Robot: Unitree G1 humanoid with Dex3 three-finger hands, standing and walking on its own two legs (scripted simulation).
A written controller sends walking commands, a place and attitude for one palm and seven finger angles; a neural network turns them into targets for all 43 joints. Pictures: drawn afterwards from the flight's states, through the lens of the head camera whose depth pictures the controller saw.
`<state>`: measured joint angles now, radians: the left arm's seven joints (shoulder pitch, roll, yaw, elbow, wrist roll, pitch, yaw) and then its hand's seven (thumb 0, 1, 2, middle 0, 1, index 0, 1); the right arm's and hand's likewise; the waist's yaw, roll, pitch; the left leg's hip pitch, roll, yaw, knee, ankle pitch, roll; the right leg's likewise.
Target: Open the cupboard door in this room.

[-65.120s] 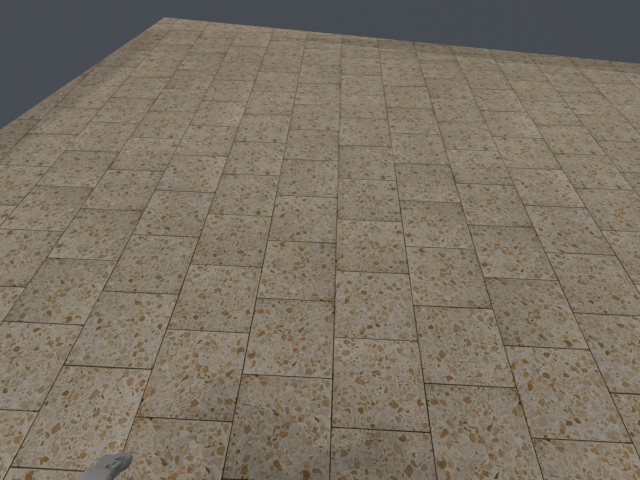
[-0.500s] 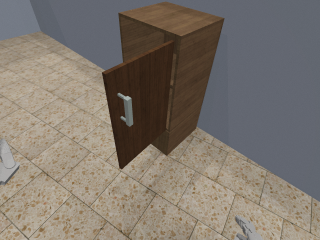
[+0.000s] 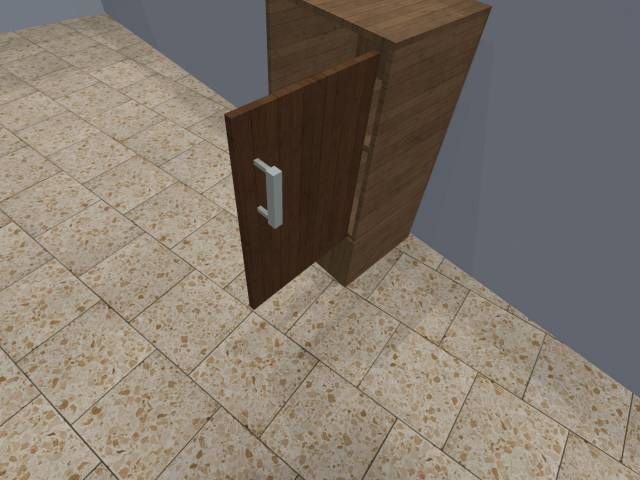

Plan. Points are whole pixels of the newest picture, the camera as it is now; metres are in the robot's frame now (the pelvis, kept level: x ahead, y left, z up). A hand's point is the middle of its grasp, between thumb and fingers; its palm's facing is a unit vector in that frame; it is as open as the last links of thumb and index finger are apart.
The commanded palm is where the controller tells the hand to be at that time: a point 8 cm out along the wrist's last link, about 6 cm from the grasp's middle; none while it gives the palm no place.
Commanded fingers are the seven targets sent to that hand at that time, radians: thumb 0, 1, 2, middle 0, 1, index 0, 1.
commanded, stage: let the arm hang, fingers relaxed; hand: left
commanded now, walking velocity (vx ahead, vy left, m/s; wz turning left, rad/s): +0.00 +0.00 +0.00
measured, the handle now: (267, 193) +0.61 +0.14 -0.04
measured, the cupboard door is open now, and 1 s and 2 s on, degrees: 93 93 93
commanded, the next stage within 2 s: look to check the result in 0.74 s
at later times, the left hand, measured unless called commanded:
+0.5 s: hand out of the picture +0.01 +0.19 -0.16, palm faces +0.01 -0.98 -0.19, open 7.4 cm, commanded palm none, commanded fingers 0.00 0.90 0.90 -0.20 -0.30 -0.20 -0.30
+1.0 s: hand out of the picture +0.01 +0.19 -0.16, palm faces +0.01 -0.98 -0.19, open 7.4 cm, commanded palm none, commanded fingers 0.00 0.90 0.90 -0.20 -0.30 -0.20 -0.30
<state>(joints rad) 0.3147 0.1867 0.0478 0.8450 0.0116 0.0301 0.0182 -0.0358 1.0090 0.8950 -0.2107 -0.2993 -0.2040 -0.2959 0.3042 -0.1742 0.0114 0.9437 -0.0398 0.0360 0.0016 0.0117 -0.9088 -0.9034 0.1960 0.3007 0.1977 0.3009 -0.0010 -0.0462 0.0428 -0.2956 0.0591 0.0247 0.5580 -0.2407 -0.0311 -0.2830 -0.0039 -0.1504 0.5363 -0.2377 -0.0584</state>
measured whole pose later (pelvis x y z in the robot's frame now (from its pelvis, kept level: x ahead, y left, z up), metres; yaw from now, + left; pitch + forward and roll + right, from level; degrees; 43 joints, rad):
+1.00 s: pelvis +0.01 +0.02 +0.01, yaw -2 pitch -2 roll +0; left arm 0.28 0.13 0.02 1.15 0.01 -0.01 0.03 0.01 0.91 0.90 -0.20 -0.30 -0.20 -0.30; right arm 0.30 -0.12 -0.01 1.14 -0.03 0.01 -0.02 0.01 -0.91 -0.90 0.20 0.30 0.20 0.30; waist 0.00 0.01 0.04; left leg -0.18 0.03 0.09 0.39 -0.18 0.00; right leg -0.20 -0.03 -0.09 0.41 -0.18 -0.02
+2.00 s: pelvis +0.03 +0.01 +0.02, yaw -2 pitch -1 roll +0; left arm 0.22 0.20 0.02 1.16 0.01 -0.02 0.02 0.01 0.91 0.90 -0.20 -0.30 -0.20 -0.30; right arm 0.22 -0.20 -0.01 1.16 -0.02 0.00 -0.02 0.01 -0.91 -0.90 0.20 0.30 0.20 0.30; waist 0.00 0.01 0.05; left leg -0.12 0.04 0.07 0.33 -0.18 -0.01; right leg -0.14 -0.01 -0.11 0.34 -0.18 -0.03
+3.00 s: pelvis +0.05 +0.01 +0.02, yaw -2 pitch -1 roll +0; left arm 0.20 0.22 0.02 1.16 0.01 -0.03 0.02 0.01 0.91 0.90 -0.20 -0.30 -0.20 -0.30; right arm 0.20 -0.22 0.00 1.16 -0.02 0.00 -0.02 0.01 -0.91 -0.90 0.20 0.30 0.20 0.30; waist 0.00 0.01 0.04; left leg -0.09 0.04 0.08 0.30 -0.20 -0.01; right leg -0.11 -0.01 -0.10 0.32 -0.20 -0.03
